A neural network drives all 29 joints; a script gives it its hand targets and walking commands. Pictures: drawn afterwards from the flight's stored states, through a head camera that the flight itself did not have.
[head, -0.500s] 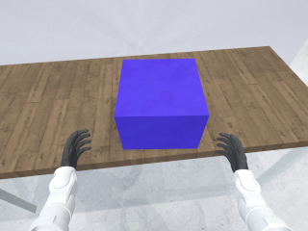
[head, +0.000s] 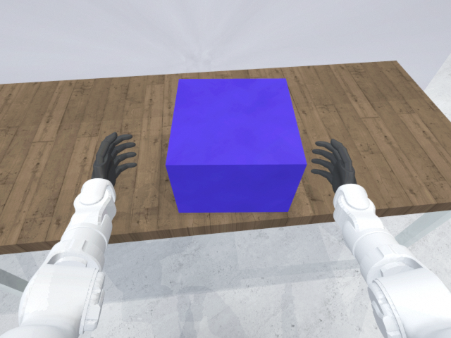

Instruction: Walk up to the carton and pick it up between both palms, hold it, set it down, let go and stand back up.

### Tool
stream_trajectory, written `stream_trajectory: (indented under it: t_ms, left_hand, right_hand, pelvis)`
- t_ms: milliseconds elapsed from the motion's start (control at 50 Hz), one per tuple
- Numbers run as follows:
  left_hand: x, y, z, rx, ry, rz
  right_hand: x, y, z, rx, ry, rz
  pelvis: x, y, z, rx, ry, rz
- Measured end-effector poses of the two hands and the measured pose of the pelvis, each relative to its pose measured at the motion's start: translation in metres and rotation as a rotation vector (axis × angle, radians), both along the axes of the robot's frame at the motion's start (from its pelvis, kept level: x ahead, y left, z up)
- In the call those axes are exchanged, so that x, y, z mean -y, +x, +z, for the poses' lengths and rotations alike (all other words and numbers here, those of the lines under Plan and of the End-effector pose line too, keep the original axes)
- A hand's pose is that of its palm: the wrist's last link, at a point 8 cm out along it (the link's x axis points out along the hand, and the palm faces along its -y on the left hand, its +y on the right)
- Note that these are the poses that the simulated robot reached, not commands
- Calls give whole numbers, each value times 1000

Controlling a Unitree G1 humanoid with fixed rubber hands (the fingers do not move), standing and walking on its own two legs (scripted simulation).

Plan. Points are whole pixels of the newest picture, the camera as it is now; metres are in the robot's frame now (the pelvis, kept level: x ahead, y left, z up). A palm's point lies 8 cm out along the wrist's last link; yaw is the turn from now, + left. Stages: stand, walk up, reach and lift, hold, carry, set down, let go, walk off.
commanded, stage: reach and lift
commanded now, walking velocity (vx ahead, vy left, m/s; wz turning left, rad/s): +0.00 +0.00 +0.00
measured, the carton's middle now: (232, 144) +0.53 +0.02 -0.02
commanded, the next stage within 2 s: none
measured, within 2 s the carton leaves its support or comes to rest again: neither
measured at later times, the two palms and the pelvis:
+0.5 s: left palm (109, 138) +0.44 +0.25 +0.10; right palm (348, 138) +0.45 -0.20 +0.09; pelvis +0.00 -0.01 -0.01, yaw +1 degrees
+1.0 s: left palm (107, 110) +0.49 +0.26 +0.13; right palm (348, 107) +0.50 -0.20 +0.13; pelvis +0.00 +0.00 -0.01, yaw +1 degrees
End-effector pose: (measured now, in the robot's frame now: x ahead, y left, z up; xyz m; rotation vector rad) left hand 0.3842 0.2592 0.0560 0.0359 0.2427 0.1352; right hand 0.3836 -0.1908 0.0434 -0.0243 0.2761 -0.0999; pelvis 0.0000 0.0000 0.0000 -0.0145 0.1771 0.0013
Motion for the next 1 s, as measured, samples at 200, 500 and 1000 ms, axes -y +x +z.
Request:
stream_trajectory:
  t_ms: [200, 500, 1000]
  left_hand:
    - [12, 29, 26, 10, 24, -15]
    - [6, 55, 42, 7, 40, 29]
    - [-1, 102, 70, -4, 74, 42]
  right_hand:
    - [9, 29, 25, 20, -5, -25]
    - [12, 66, 50, 28, -23, 2]
    - [10, 112, 85, 17, -30, -22]
  pelvis:
    - [0, 3, -1, -62, -3, -1]
    - [9, -4, -9, -157, 4, 13]
    - [5, 5, -10, -251, -6, 22]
